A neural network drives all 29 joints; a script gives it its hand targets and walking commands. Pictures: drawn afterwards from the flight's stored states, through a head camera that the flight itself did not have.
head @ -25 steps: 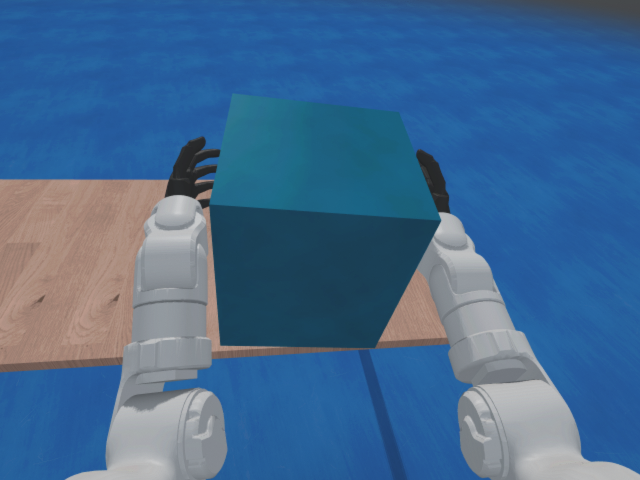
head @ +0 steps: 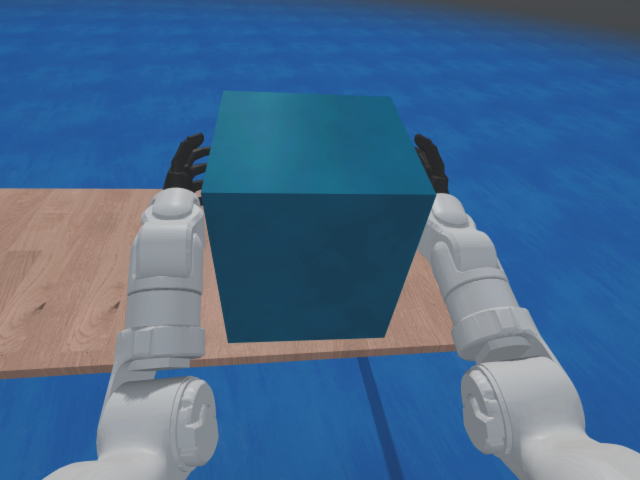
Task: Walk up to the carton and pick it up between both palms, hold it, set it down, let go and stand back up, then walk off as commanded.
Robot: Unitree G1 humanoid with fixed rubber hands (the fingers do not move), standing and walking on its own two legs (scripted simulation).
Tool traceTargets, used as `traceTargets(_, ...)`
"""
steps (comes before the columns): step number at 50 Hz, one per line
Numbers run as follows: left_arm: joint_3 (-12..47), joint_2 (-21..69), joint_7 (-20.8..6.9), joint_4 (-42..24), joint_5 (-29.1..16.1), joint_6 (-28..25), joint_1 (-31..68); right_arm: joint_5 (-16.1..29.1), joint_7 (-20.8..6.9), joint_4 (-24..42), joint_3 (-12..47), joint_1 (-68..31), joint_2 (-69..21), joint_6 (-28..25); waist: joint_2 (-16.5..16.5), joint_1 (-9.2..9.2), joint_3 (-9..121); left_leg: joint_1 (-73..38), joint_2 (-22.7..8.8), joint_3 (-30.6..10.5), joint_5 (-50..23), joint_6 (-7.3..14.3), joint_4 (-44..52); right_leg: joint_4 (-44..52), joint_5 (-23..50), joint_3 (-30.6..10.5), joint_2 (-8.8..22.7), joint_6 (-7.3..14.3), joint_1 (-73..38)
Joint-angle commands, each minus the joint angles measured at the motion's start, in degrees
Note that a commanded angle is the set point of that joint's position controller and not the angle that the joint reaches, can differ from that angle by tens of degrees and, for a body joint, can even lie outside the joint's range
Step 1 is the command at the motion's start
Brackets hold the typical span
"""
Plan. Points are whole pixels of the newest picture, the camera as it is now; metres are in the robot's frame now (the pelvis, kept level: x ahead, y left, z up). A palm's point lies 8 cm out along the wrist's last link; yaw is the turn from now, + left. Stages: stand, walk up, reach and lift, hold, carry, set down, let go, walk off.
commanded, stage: reach and lift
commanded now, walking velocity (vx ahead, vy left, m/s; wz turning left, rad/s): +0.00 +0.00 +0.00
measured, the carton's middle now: (308, 221) +0.38 +0.00 +0.17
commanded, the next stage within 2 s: hold in 0.22 s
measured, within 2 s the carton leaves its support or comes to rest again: neither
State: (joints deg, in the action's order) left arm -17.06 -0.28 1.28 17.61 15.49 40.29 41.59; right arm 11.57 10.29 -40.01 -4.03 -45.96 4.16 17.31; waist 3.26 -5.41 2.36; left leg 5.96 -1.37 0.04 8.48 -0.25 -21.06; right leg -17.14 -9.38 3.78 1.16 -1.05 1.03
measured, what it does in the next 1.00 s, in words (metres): stands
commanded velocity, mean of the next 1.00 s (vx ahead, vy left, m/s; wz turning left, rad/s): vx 0.00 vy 0.00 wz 0.00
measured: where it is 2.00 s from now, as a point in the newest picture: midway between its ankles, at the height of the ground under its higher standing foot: outside the picture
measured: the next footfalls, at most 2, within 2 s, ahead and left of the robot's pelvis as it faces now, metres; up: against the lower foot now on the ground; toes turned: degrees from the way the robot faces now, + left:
none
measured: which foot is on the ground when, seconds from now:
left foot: down 0.00-1.00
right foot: down 0.00-1.00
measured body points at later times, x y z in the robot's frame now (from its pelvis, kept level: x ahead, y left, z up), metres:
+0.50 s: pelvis +0.01 +0.00 +0.00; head -0.07 +0.03 +0.44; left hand +0.39 +0.15 +0.23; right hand +0.39 -0.16 +0.24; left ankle +0.04 +0.12 -0.75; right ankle +0.01 -0.13 -0.75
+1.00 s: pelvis +0.00 -0.01 +0.00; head -0.09 +0.02 +0.44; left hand +0.38 +0.15 +0.25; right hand +0.38 -0.16 +0.27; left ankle +0.04 +0.12 -0.75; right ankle +0.01 -0.13 -0.75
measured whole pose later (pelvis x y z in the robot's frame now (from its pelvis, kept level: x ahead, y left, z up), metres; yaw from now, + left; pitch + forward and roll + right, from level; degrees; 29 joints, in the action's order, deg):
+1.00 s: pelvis +0.00 -0.01 +0.00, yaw -1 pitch -7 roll -1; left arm -19.6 -1.0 0.9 16.5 14.6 47.8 45.2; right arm 16.8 12.7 -39.5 -1.2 -52.3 6.9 27.4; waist 1.3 -4.6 5.8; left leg 6.4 -2.1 0.0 9.1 -0.8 -22.2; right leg -18.2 -9.7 2.3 0.0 -0.5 1.8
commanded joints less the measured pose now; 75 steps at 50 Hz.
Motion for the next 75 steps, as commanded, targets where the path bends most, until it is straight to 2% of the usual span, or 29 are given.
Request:
traceTargets(1,26.32,32.99,-8.17,-9.40,-9.81,-4.81,46.04,5.46,-6.07,17.34,17.56,-49.35,-33.64,-1.67,-4.61,-0.14,22.12,-13.20,2.99,0.33,-13.37,-1.30,1.08,2.55,8.37,0.54,-4.76,-1.92,0.34)
traceTargets(5,31.50,34.74,-7.75,-14.77,-13.70,-5.75,50.56,6.20,-5.33,23.79,18.56,-51.32,-36.08,-2.43,-6.34,-2.51,31.18,-16.58,3.32,0.33,-17.40,-2.33,-1.02,1.46,13.23,0.57,-4.56,-1.97,-1.72)
traceTargets(6,29.52,34.24,-7.32,-10.69,-12.21,-5.43,51.38,5.68,-5.67,18.28,17.14,-52.71,-34.00,-1.12,-6.99,-1.48,25.33,-14.04,2.67,0.01,-13.45,-2.46,0.59,1.91,6.85,0.76,-4.99,-1.66,2.12)
traceTargets(9,27.53,33.01,-7.07,-11.10,-10.42,-4.26,48.30,6.43,-6.01,15.23,17.86,-48.15,-33.77,0.14,-8.21,-0.46,23.77,-13.73,3.25,0.20,-15.64,-2.56,0.18,1.95,10.58,0.02,-4.38,-1.47,0.45)
traceTargets(10,24.77,30.69,-7.76,-6.84,-9.48,-3.61,47.55,6.43,-5.62,17.27,19.02,-51.52,-34.44,0.25,-4.55,1.25,23.96,-12.15,3.46,0.92,-10.63,-0.97,1.25,2.89,7.17,-0.45,-4.21,-2.00,-0.49)
traceTargets(11,24.19,31.27,-7.57,-7.26,-9.03,-3.26,47.83,6.19,-5.87,16.00,17.95,-52.32,-33.59,0.65,-4.91,1.33,22.38,-10.86,3.11,0.80,-9.90,-1.18,2.20,2.78,5.77,0.11,-4.65,-1.71,-0.28)
traceTargets(15,28.57,32.36,-7.57,-14.95,-12.02,-3.66,47.25,10.58,-4.06,24.72,23.02,-50.28,-36.58,1.25,-4.08,-0.42,30.68,-14.58,4.11,0.18,-22.05,-1.93,-1.78,-0.05,22.72,-0.63,-5.31,-3.11,-5.67)
traceTargets(16,27.66,31.81,-7.80,-13.05,-11.93,-3.40,45.97,11.05,-3.68,26.00,23.50,-52.38,-36.89,1.66,-2.98,0.34,29.55,-13.81,4.26,-0.03,-21.56,-1.79,-1.46,0.39,22.00,-1.10,-5.23,-3.43,-5.11)
traceTargets(17,27.59,31.45,-8.20,-14.12,-11.48,-3.04,46.36,10.74,-3.33,23.59,22.41,-48.54,-35.64,2.70,-4.25,-1.29,29.14,-14.57,4.39,-0.05,-19.90,-1.98,-1.61,1.10,19.93,-1.25,-5.04,-2.95,-4.87)
traceTargets(18,26.16,31.10,-8.52,-10.82,-10.20,-2.53,48.27,9.93,-3.81,19.73,20.30,-50.19,-34.16,3.43,-6.10,-0.42,22.49,-13.07,3.64,0.01,-14.20,-1.90,0.35,1.92,11.73,-0.67,-4.97,-2.31,0.38)
traceTargets(19,27.46,32.27,-8.44,-15.43,-10.78,-2.48,47.07,10.74,-3.67,23.91,22.24,-49.84,-35.35,3.16,-4.86,0.36,26.68,-15.07,3.29,0.16,-19.28,-2.20,-0.29,1.70,15.63,-0.14,-5.26,-2.12,-1.53)
traceTargets(21,25.68,31.12,-8.88,-9.92,-9.08,-0.87,46.71,8.69,-4.13,15.70,16.87,-47.19,-31.25,4.65,-6.49,-2.22,18.73,-11.83,2.93,-0.04,-12.07,-2.54,1.55,2.49,7.28,-0.08,-5.13,-1.54,0.99)
traceTargets(22,26.26,31.53,-9.03,-11.65,-10.07,-0.72,48.14,8.96,-4.32,18.26,18.28,-48.99,-33.09,4.75,-5.61,-0.99,19.45,-11.32,3.10,0.33,-11.11,-2.20,1.81,2.25,6.97,-0.35,-5.00,-1.84,0.63)
traceTargets(25,27.55,31.59,-8.36,-14.66,-12.30,-1.24,50.01,12.01,-4.19,24.80,22.41,-53.81,-36.24,4.09,-4.69,0.61,26.68,-13.02,3.72,0.07,-15.38,-1.51,-0.15,1.34,11.89,-0.99,-5.01,-2.56,-1.37)
traceTargets(37,26.31,32.28,-8.19,-11.45,-11.53,0.51,52.12,10.43,-4.45,16.41,17.77,-52.88,-33.89,6.93,-7.21,-1.28,23.99,-10.38,3.17,-0.19,-12.16,-2.74,0.96,1.62,9.70,-1.38,-5.01,-1.48,-1.25)
traceTargets(41,22.75,29.58,-9.17,-10.65,-9.98,1.04,54.28,11.67,-4.08,16.06,18.82,-54.02,-37.05,8.21,-4.20,0.66,21.50,-8.27,3.86,0.78,-8.80,-0.87,1.86,1.29,8.99,-2.01,-4.37,-2.69,-1.30)
traceTargets(45,25.50,31.40,-8.13,-12.60,-12.16,0.57,55.91,12.79,-4.66,17.45,18.54,-55.56,-35.88,8.00,-7.80,0.68,27.02,-10.49,3.31,0.23,-10.40,-2.10,1.01,0.90,8.72,-1.66,-5.18,-1.59,0.03)
traceTargets(48,24.94,30.76,-8.28,-14.39,-12.22,0.71,57.10,13.45,-4.20,17.07,19.37,-54.23,-36.18,8.89,-7.04,0.21,26.61,-11.60,3.65,-0.18,-13.33,-2.42,0.48,1.06,11.45,-1.72,-5.31,-1.85,-0.96)
traceTargets(51,23.51,29.41,-8.28,-10.37,-12.30,1.05,54.97,14.19,-4.05,20.90,20.92,-58.97,-37.21,8.55,-2.85,2.69,25.74,-8.55,4.10,0.59,-8.53,-0.70,1.39,2.03,7.65,-1.89,-4.94,-3.05,0.44)
traceTargets(55,23.54,30.73,-9.29,-7.84,-11.89,1.74,57.20,11.22,-4.10,15.32,15.92,-57.82,-35.11,9.30,-5.13,-0.72,21.56,-7.08,3.37,0.40,-2.93,-1.31,2.83,2.67,2.18,-1.92,-4.85,-1.69,2.08)
traceTargets(58,21.82,30.01,-8.71,-8.49,-11.95,0.96,59.73,11.85,-4.89,14.68,16.27,-59.70,-37.26,9.49,-4.46,1.06,24.46,-6.32,3.57,0.57,-1.81,-0.54,3.14,1.94,2.60,-2.04,-4.28,-2.07,0.99)
traceTargets(59,25.08,31.06,-8.40,-14.26,-14.53,-0.09,61.21,12.74,-4.46,17.29,17.73,-58.20,-38.62,9.08,-5.79,0.27,29.59,-8.07,3.55,0.29,-6.28,-1.04,1.87,0.64,6.93,-2.13,-4.33,-2.35,0.13)
traceTargets(60,25.37,31.23,-8.26,-9.96,-14.29,0.64,58.91,12.62,-3.97,16.10,16.99,-58.07,-37.39,9.57,-6.02,-0.43,27.77,-8.08,3.87,0.18,-7.52,-1.28,1.19,0.92,8.24,-2.23,-4.54,-2.59,0.89)
traceTargets(61,23.67,30.52,-8.05,-10.40,-13.39,0.62,58.66,12.88,-3.81,17.64,17.56,-58.83,-37.64,9.47,-5.24,1.05,28.09,-8.72,3.83,0.26,-10.96,-1.63,0.54,0.83,10.86,-2.11,-4.72,-2.54,-0.23)
traceTargets(66,21.94,29.03,-8.95,-9.26,-11.18,1.86,57.08,10.96,-4.26,11.06,14.66,-54.25,-34.48,11.02,-5.17,-0.30,19.96,-5.69,3.26,-0.01,-4.57,-1.42,2.98,1.67,5.73,-2.18,-4.29,-1.80,0.44)
traceTargets(68,23.76,30.68,-9.11,-8.83,-12.10,1.65,58.22,12.51,-4.10,14.12,14.92,-58.09,-34.91,9.96,-7.08,-0.78,23.66,-5.45,3.53,0.26,-3.94,-1.83,2.33,1.73,4.58,-2.39,-4.39,-1.98,0.64)
traceTargets(70,22.55,29.57,-8.79,-9.32,-13.17,0.79,59.93,12.52,-4.46,14.77,17.26,-60.21,-36.86,10.20,-3.81,0.74,26.04,-6.42,3.65,0.16,-5.87,-1.31,2.21,1.31,6.24,-1.93,-4.52,-2.68,-0.41)
traceTargets(74,23.16,31.36,-7.79,-10.82,-12.49,0.71,58.65,14.83,-4.44,16.62,18.63,-59.68,-37.19,9.78,-6.46,1.72,26.82,-8.54,3.30,-0.21,-10.53,-2.29,0.95,0.90,8.15,-1.76,-5.51,-2.09,0.78)
traceTargets(75,23.57,31.79,-7.64,-10.31,-12.80,1.24,58.39,14.50,-4.38,13.28,17.66,-57.01,-35.50,10.69,-8.12,0.49,24.01,-7.82,3.26,-0.21,-9.40,-2.29,1.57,1.11,6.89,-2.20,-5.23,-1.43,0.66)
